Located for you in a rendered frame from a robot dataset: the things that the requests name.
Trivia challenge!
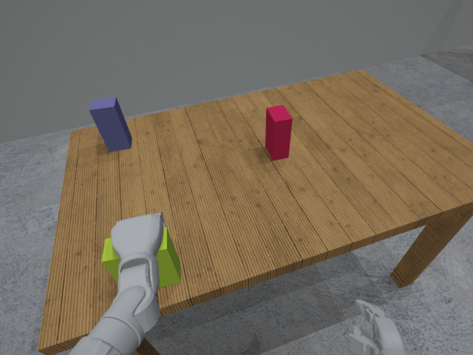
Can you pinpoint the table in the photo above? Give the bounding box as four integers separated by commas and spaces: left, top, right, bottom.
38, 70, 473, 355

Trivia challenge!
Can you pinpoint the left robot forearm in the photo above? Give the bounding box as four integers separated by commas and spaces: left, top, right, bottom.
68, 253, 160, 355

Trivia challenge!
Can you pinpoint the robot right hand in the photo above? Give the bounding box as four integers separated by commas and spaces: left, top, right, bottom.
349, 300, 406, 355

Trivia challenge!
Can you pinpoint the sponge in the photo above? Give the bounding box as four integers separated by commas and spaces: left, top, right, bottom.
101, 227, 181, 287

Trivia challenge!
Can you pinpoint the robot left hand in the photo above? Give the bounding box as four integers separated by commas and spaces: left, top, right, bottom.
111, 212, 166, 261

